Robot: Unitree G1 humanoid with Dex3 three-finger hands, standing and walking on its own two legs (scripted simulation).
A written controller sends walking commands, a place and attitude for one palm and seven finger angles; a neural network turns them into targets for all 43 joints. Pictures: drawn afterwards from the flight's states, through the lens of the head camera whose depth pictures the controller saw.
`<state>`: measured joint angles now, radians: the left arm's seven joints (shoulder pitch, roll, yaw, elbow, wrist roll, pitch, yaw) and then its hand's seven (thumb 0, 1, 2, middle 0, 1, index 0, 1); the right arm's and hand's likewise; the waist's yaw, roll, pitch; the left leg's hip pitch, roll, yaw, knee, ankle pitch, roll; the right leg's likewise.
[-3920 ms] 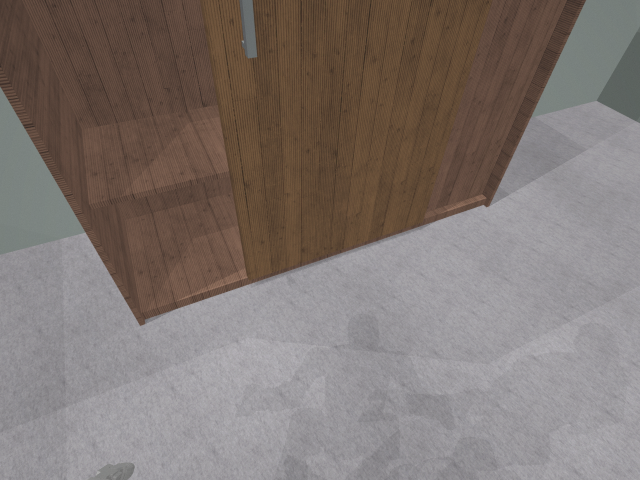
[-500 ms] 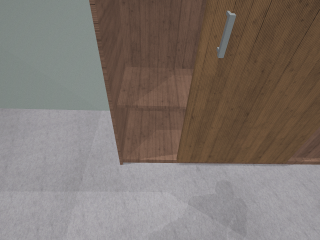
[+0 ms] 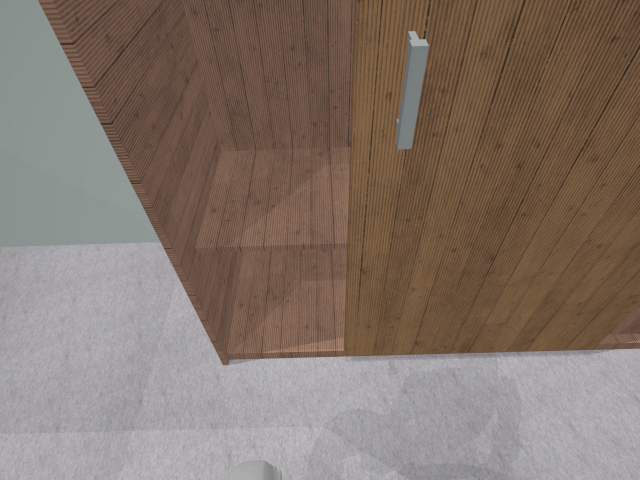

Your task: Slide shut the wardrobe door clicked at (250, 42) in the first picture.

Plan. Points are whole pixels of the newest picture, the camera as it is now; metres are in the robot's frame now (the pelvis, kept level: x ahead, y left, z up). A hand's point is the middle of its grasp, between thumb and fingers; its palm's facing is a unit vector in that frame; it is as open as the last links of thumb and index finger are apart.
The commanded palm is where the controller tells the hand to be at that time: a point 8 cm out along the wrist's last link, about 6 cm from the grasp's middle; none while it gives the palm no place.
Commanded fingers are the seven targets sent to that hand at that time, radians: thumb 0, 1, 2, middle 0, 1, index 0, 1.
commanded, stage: take the last steps up to it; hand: right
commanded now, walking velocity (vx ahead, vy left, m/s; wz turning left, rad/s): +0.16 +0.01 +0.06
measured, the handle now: (408, 92) +0.59 -0.11 +0.20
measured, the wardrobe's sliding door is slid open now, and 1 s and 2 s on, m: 0.39 0.39 0.39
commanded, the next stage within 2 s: come to a stop and stand still in 0.02 s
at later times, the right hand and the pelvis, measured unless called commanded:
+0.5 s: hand out of the picture +0.16 -0.17 -0.18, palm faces +0.08 +0.98 -0.19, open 7.2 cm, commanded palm none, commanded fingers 0.00 -0.90 -0.90 0.20 0.30 0.20 0.30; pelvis +0.07 +0.01 -0.01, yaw -2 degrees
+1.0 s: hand out of the picture +0.01 -0.18 -0.17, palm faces +0.05 +0.97 -0.23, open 7.3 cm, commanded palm none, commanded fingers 0.00 -0.90 -0.90 0.20 0.30 0.20 0.30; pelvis +0.03 -0.01 +0.00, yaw +0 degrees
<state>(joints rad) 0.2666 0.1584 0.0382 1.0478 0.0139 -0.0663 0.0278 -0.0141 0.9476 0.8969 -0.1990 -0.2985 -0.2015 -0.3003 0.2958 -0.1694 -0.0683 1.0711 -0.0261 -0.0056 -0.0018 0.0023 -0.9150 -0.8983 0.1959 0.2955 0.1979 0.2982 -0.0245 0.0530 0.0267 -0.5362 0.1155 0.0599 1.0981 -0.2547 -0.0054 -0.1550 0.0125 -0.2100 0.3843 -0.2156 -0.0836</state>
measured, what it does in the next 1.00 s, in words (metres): steps on the spot: left foot, then right foot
